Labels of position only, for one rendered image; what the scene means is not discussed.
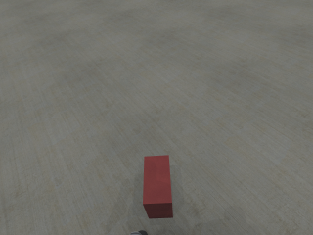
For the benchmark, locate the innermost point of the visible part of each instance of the carton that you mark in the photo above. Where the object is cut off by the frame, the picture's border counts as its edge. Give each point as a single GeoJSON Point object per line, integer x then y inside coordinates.
{"type": "Point", "coordinates": [157, 195]}

